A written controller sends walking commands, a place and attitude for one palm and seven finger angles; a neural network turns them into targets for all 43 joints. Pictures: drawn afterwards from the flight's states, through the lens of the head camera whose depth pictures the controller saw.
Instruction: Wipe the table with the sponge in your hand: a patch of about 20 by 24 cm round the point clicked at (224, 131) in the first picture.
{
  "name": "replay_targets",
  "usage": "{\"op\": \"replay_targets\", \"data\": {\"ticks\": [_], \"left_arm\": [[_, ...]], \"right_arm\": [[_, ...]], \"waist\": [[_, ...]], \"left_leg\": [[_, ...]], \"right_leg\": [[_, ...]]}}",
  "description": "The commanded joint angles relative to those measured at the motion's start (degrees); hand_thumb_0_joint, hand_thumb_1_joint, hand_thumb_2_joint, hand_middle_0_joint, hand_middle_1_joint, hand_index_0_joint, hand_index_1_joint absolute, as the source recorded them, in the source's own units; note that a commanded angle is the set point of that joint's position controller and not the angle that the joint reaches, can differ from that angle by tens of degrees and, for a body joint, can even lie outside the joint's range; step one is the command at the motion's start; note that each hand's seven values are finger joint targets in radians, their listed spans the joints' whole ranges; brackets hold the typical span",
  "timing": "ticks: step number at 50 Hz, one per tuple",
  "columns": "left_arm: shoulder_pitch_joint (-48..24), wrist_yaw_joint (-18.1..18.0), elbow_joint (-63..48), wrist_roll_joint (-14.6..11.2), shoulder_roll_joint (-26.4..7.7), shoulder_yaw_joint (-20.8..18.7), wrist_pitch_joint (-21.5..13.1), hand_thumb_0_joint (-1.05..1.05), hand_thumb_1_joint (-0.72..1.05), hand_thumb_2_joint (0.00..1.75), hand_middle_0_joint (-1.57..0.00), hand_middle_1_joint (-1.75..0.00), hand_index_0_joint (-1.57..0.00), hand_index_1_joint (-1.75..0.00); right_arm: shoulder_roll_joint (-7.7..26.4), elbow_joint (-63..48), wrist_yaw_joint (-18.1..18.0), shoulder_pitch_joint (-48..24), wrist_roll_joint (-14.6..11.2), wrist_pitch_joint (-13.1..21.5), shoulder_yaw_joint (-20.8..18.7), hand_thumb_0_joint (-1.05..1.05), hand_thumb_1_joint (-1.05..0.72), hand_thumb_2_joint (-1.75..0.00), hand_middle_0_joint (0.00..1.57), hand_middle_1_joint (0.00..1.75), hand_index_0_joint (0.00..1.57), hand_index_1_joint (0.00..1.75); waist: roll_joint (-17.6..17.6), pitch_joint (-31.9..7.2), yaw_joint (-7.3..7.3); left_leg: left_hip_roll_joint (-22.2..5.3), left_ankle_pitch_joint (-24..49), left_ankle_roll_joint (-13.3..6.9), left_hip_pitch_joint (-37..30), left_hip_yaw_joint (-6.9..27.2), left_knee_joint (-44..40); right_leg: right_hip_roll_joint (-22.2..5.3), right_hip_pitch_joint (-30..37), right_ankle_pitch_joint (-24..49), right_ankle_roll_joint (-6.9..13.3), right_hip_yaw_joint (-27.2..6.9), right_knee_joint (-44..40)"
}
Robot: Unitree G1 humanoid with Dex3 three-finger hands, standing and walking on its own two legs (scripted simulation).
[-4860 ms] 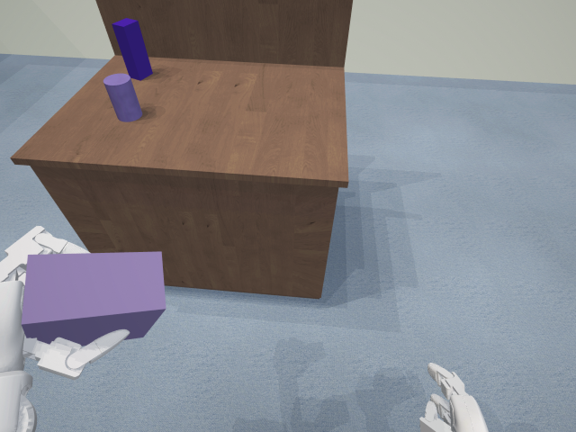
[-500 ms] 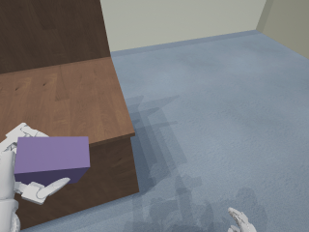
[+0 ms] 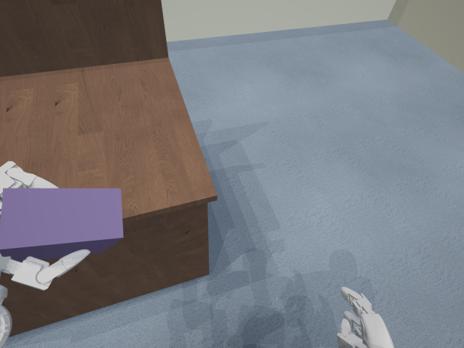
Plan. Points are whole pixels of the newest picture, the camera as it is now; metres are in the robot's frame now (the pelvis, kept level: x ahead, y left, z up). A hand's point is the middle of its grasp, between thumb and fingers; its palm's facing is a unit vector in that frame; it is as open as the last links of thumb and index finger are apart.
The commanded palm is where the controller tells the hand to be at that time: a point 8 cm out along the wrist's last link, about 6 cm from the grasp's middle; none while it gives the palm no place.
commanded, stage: shuffle to correct the standing spot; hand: left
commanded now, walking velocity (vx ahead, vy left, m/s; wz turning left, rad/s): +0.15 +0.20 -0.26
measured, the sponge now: (78, 226) +0.24 +0.22 +0.14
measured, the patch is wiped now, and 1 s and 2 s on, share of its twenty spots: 0.00 0.00 0.00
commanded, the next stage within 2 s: come to a stop and stand still in 0.88 s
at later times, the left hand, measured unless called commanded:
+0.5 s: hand (5, 196) +0.26 +0.31 +0.16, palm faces +0.43 -0.81 -0.39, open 10.3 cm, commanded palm +0.21 +0.35 +0.18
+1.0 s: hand out of the picture +0.35 +0.38 +0.15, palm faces +0.33 -0.81 -0.48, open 10.3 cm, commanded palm +0.29 +0.43 +0.18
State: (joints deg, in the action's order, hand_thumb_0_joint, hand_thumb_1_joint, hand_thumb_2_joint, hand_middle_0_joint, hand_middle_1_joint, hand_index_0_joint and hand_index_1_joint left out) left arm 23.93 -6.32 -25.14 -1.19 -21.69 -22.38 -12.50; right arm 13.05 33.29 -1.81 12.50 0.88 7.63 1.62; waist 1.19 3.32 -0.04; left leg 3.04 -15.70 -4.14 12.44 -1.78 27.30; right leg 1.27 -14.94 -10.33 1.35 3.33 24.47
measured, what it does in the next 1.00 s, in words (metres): steps to the left: left foot, then right foot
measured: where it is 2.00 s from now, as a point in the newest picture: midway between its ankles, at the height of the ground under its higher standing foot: outside the picture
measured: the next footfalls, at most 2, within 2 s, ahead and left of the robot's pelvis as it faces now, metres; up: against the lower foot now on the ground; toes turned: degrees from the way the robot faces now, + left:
left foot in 0.48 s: +0.11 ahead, +0.30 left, +0.00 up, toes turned -4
right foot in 0.62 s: +0.10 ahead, -0.02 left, +0.00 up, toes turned -4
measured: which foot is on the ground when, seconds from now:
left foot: down 0.00-0.32, up 0.34-0.46, down 0.48-1.00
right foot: down 0.00-0.48, up 0.50-0.60, down 0.62-1.00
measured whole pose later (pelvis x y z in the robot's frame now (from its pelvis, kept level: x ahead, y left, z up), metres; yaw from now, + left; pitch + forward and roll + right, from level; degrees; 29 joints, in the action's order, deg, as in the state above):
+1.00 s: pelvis +0.12 +0.16 -0.02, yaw -3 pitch +0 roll +0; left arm 27.5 -7.8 -29.2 -1.2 -21.5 -22.3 -10.0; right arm 14.7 33.4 -1.5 9.5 -0.9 6.0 -1.5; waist -2.1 4.1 1.1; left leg 0.6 -20.7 -2.2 18.0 -2.4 38.8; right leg -4.0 -14.6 -22.2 -1.7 3.1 37.2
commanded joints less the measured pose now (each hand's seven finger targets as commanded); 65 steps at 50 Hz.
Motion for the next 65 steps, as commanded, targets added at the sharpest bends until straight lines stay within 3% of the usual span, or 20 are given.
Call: {"op": "replay_targets", "data": {"ticks": [1, 13, 15, 16, 18, 22, 24, 27, 30, 32, 37, 40, 42, 44, 47, 51, 53, 55, 57, 65], "left_arm": [[-1.1, -1.6, -16.1, -1.0, -7.4, -4.5, -4.1, 0.00, 0.10, 1.30, -1.20, -1.60, -1.20, -1.60], [-3.3, -1.6, -17.4, -1.8, -10.0, -6.0, -2.3, 0.00, 0.10, 1.30, -1.20, -1.60, -1.20, -1.60], [2.0, -2.3, -16.0, -1.9, -10.9, -7.6, -2.3, 0.00, 0.10, 1.30, -1.20, -1.60, -1.20, -1.60], [0.6, -2.6, -18.1, -2.1, -10.5, -7.3, -3.4, 0.00, 0.10, 1.30, -1.20, -1.60, -1.20, -1.60], [-0.3, -3.2, -20.5, -2.5, -11.1, -8.5, -4.0, 0.00, 0.10, 1.30, -1.20, -1.60, -1.20, -1.60], [-5.6, -3.2, -22.0, -1.0, -8.7, -4.6, -3.7, 0.00, 0.10, 1.30, -1.20, -1.60, -1.20, -1.60], [-8.5, -2.9, -21.3, -0.5, -9.0, -5.4, -3.3, 0.00, 0.10, 1.30, -1.20, -1.60, -1.20, -1.60], [-10.1, -2.7, -19.8, -0.9, -13.5, -9.3, -4.1, 0.00, 0.10, 1.30, -1.20, -1.60, -1.20, -1.60], [-4.6, -2.7, -18.0, 0.1, -10.6, -7.1, -3.1, 0.00, 0.10, 1.30, -1.20, -1.60, -1.20, -1.60], [1.6, -2.7, -13.5, -1.0, -10.2, -6.4, -1.6, 0.00, 0.10, 1.30, -1.20, -1.60, -1.20, -1.60], [6.4, -4.1, -15.5, -0.7, -13.0, -11.9, -4.4, 0.00, 0.10, 1.30, -1.20, -1.60, -1.20, -1.60], [5.0, -3.7, -13.8, -1.1, -9.9, -9.4, -4.1, 0.00, 0.10, 1.30, -1.20, -1.60, -1.20, -1.60], [4.5, -3.0, -15.4, -1.7, -9.2, -7.6, -3.4, 0.00, 0.10, 1.30, -1.20, -1.60, -1.20, -1.60], [4.8, -2.6, -16.9, -1.3, -9.4, -7.3, -2.6, 0.00, 0.10, 1.30, -1.20, -1.60, -1.20, -1.60], [-1.8, -3.0, -23.3, -0.7, -10.9, -6.7, -2.4, 0.00, 0.10, 1.30, -1.20, -1.60, -1.20, -1.60], [2.7, -3.9, -18.7, -1.9, -9.6, -7.2, -2.3, 0.00, 0.10, 1.30, -1.20, -1.60, -1.20, -1.60], [3.6, -4.1, -17.6, -2.3, -8.4, -8.3, -2.1, 0.00, 0.10, 1.30, -1.20, -1.60, -1.20, -1.60], [0.6, -2.9, -19.0, -1.8, -8.4, -7.3, -1.7, 0.00, 0.10, 1.30, -1.20, -1.60, -1.20, -1.60], [-1.7, -2.1, -18.7, -1.2, -8.9, -5.8, -0.5, 0.00, 0.10, 1.30, -1.20, -1.60, -1.20, -1.60], [0.3, -1.8, -19.6, -1.3, -8.4, -2.8, 2.5, 0.00, 0.10, 1.30, -1.20, -1.60, -1.20, -1.60]], "right_arm": [[7.7, -9.8, 0.3, -5.1, 0.0, 2.4, -3.5, 0.00, -0.90, -0.90, 0.20, 0.30, 0.20, 0.30], [7.5, -12.5, 0.9, -7.3, 0.0, -1.0, -4.3, 0.00, -0.90, -0.90, 0.20, 0.30, 0.20, 0.30], [7.5, -12.6, 1.6, -7.6, -1.3, -1.6, -4.9, 0.00, -0.90, -0.90, 0.20, 0.30, 0.20, 0.30], [8.5, -12.1, 1.8, -8.3, -2.0, -1.7, -5.6, 0.00, -0.90, -0.90, 0.20, 0.30, 0.20, 0.30], [6.9, -10.4, 2.6, -6.9, -1.1, -2.4, -4.4, 0.00, -0.90, -0.90, 0.20, 0.30, 0.20, 0.30], [5.8, -7.2, 0.4, -6.6, -1.1, -2.2, -4.3, 0.00, -0.90, -0.90, 0.20, 0.30, 0.20, 0.30], [7.7, -10.3, -0.3, -7.0, -1.2, -0.6, -5.1, 0.00, -0.90, -0.90, 0.20, 0.30, 0.20, 0.30], [5.6, -9.6, -0.4, -8.2, -0.7, 1.8, -3.7, 0.00, -0.90, -0.90, 0.20, 0.30, 0.20, 0.30], [5.7, -9.2, 0.6, -9.0, -1.3, 2.6, -2.7, 0.00, -0.90, -0.90, 0.20, 0.30, 0.20, 0.30], [5.9, -9.4, 1.2, -8.5, -1.7, 1.5, -3.6, 0.00, -0.90, -0.90, 0.20, 0.30, 0.20, 0.30], [5.8, -7.3, 1.6, -8.6, -1.4, -1.0, -3.5, 0.00, -0.90, -0.90, 0.20, 0.30, 0.20, 0.30], [4.7, -7.3, 0.4, -8.3, -1.4, -0.8, -3.8, 0.00, -0.90, -0.90, 0.20, 0.30, 0.20, 0.30], [7.2, -8.7, -0.5, -8.1, -2.1, 0.0, -5.6, 0.00, -0.90, -0.90, 0.20, 0.30, 0.20, 0.30], [7.3, -9.9, 0.1, -7.2, -2.0, 0.4, -5.6, 0.00, -0.90, -0.90, 0.20, 0.30, 0.20, 0.30], [7.0, -9.5, 0.1, -9.3, -1.9, 1.6, -4.1, 0.00, -0.90, -0.90, 0.20, 0.30, 0.20, 0.30], [7.3, -9.1, -0.1, -7.5, -2.5, 0.6, -5.6, 0.00, -0.90, -0.90, 0.20, 0.30, 0.20, 0.30], [5.7, -7.0, -0.4, -6.4, -2.0, -0.7, -4.1, 0.00, -0.90, -0.90, 0.20, 0.30, 0.20, 0.30], [5.7, -8.1, -1.3, -6.3, -1.9, -0.2, -4.5, 0.00, -0.90, -0.90, 0.20, 0.30, 0.20, 0.30], [4.6, -8.1, -0.9, -7.4, -0.6, 0.5, -4.2, 0.00, -0.90, -0.90, 0.20, 0.30, 0.20, 0.30], [4.5, -9.7, -1.6, -7.5, -0.3, 0.2, -2.3, 0.00, -0.90, -0.90, 0.20, 0.30, 0.20, 0.30]], "waist": [[-6.2, -14.3, 0.19], [-10.8, -9.8, -0.63], [7.0, -14.4, -3.31], [18.7, -13.4, -2.96], [6.1, -9.3, -1.30], [-9.7, -9.2, 2.18], [-21.4, -6.4, 1.33], [-18.0, -7.7, -0.31], [-8.1, -11.1, -1.29], [15.1, -9.9, -0.28], [4.8, -9.6, -0.25], [2.0, -12.4, 0.96], [-6.0, -14.4, 1.01], [-11.9, -12.3, 0.49], [-14.5, -10.1, 0.01], [17.4, -11.8, 0.60], [4.8, -11.1, 2.14], [-12.8, -10.7, 1.19], [-16.3, -11.2, 0.69], [-11.7, -10.1, -0.27]], "left_leg": [[-7.5, 19.5, 4.6, 0.4, 5.9, -1.7], [-7.1, 38.5, 9.6, 0.6, 5.1, 2.5], [-2.6, 30.7, 10.3, 16.0, 3.2, 29.9], [-1.4, -6.8, 6.4, 27.3, 7.0, 47.4], [-9.7, -20.2, 3.4, 30.1, 17.6, 41.8], [-1.4, 1.8, 4.5, -5.5, -1.7, 5.8], [-15.3, -2.2, -4.3, 0.4, 20.9, -8.1], [-16.4, 5.5, -8.4, 0.4, 20.0, -7.4], [-9.1, 7.9, -1.6, 7.7, 5.7, 6.3], [-0.9, -6.5, 3.6, 22.7, -0.4, 27.7], [-7.6, -10.4, 3.5, 19.8, 6.3, 19.5], [-1.8, 8.9, 3.0, 0.3, -3.7, 1.2], [-10.9, 26.8, -1.9, -9.7, 6.9, 1.5], [-14.1, 40.5, -4.7, -11.8, 11.1, 0.9], [-12.4, 30.7, -2.1, -1.3, 6.9, 1.5], [-2.9, 2.5, 3.9, 12.7, 1.8, 21.1], [-6.0, 5.0, 3.7, 4.9, 5.7, 4.3], [-10.9, 36.5, 4.8, -6.9, 11.3, -6.1], [-14.6, 57.4, 7.9, -19.7, 14.1, -7.5], [-12.9, 28.8, 8.7, -4.4, 6.3, -10.2]], "right_leg": [[-4.9, 10.7, 13.3, 1.7, -4.7, 3.3], [-3.5, 6.4, -0.2, 2.9, 1.9, 8.2], [-13.2, 20.9, 14.3, 11.3, -12.5, 5.8], [-25.5, 21.1, 21.6, 17.0, -30.3, 2.2], [-27.8, 12.9, 17.4, 12.6, -28.9, 2.2], [-7.9, -8.1, 1.6, 2.5, -4.2, 13.0], [1.6, -13.1, -20.4, -2.1, -0.4, 33.0], [-1.3, -12.8, -21.8, -1.7, -2.4, 32.3], [-2.1, 9.6, -2.6, -0.4, -1.3, 0.1], [-21.1, 16.6, 6.7, 7.4, -29.8, -7.8], [-20.0, 13.5, 26.9, 7.1, -15.6, 1.9], [-11.1, 8.4, 23.0, 1.6, -4.6, 7.4], [-6.1, -1.3, 11.1, -2.3, -0.7, 19.1], [-2.4, -10.3, -14.0, -2.5, 0.9, 22.2], [-4.0, 0.4, -8.3, -1.3, 2.7, 10.4], [-20.4, 13.8, 30.4, 8.3, -15.9, 0.5], [-15.4, 7.0, 21.4, 3.9, -8.5, 5.6], [-2.4, -1.8, 2.8, -2.1, 1.0, 15.7], [-0.3, -12.1, -15.0, -1.9, -0.6, 22.7], [-0.9, 9.9, 3.6, 0.1, -0.9, -4.7]]}}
